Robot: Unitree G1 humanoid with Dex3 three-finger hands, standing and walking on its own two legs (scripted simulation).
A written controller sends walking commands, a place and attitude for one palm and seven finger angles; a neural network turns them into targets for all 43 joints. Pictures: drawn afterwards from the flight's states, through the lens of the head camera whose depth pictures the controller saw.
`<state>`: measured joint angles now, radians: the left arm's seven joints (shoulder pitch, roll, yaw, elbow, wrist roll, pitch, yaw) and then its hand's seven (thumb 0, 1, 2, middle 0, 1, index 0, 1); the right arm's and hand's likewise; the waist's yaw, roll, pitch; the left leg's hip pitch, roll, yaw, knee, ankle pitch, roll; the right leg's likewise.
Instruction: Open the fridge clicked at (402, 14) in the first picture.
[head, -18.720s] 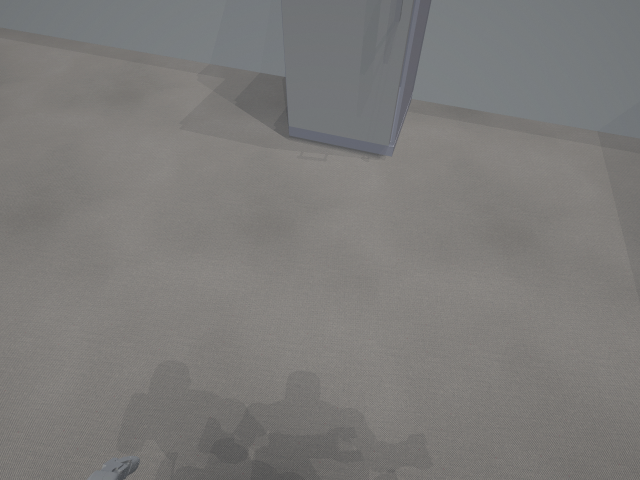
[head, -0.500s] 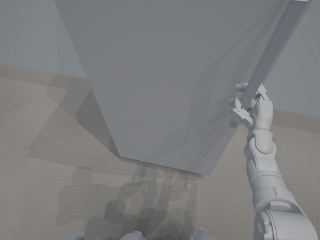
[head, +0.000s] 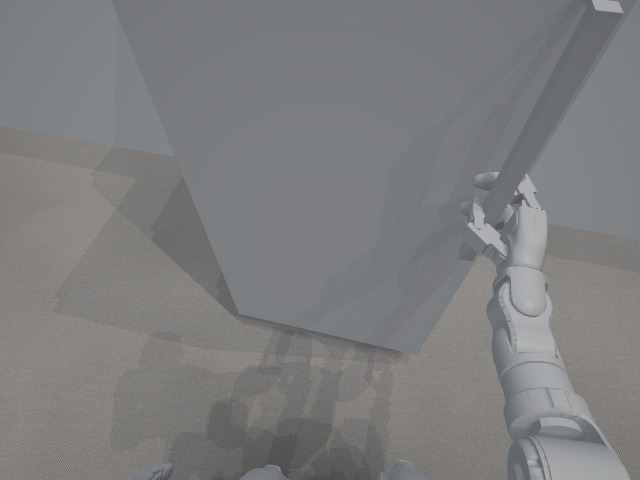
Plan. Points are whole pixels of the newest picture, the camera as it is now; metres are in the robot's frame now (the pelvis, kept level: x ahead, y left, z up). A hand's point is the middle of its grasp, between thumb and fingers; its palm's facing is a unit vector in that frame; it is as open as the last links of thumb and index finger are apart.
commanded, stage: grip the handle and tug to test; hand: right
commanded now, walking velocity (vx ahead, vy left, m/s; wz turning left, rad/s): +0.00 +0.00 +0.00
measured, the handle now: (512, 158) +0.48 -0.16 +0.15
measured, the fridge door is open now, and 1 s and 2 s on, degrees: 0 15 42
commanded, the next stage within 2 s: pull the door a little, standing still in 0.16 s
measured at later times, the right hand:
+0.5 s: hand (472, 230) +0.42 -0.13 +0.08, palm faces +0.09 +1.00 +0.00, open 5.8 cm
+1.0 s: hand (447, 306) +0.31 -0.10 +0.08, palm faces -0.12 +0.98 -0.16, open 5.8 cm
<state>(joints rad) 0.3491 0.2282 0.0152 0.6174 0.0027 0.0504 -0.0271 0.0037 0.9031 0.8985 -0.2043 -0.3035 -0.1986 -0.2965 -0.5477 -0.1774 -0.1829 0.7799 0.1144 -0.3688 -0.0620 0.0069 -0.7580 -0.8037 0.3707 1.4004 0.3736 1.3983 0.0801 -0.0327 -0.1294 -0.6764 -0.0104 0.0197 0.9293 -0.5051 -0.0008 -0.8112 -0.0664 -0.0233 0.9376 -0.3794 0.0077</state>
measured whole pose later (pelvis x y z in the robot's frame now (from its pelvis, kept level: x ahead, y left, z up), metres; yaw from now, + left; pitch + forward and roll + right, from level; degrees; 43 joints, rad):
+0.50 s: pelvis +0.04 +0.00 +0.01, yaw +0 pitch +14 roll +1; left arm 0.31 0.22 0.02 0.57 0.00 0.06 -0.03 0.00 0.90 0.90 -0.20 -0.30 -0.20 -0.30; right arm -0.34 -0.15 -0.12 0.53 0.13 -0.29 -0.04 0.01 -0.76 -0.79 0.32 1.37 0.32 1.37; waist 0.05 -0.03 -0.14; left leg -0.59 0.00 0.01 0.87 -0.52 0.00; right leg -0.72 -0.06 -0.03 0.89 -0.41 0.01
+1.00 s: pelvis +0.10 +0.00 +0.05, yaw -1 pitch +6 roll -1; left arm 0.21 0.20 -0.01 0.49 0.03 0.05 0.06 0.01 0.90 0.90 -0.20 -0.30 -0.20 -0.30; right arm 0.38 -0.16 0.18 -0.10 0.02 -0.13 -0.04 -0.02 -0.70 -0.80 0.36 1.35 0.37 1.36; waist 0.03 -0.06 -0.02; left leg -0.37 0.01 0.02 0.79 -0.39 -0.03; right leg -0.29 0.00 -0.03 0.55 -0.34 0.00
